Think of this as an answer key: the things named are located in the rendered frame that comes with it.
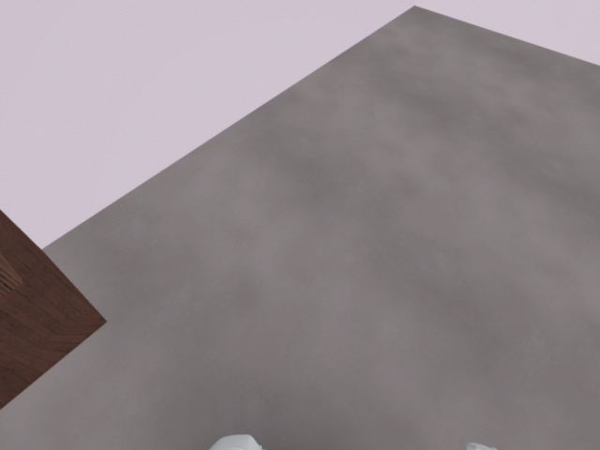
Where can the drawer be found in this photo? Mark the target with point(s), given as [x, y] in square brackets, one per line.
[9, 279]

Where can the cabinet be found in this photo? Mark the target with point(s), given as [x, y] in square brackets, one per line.
[42, 320]

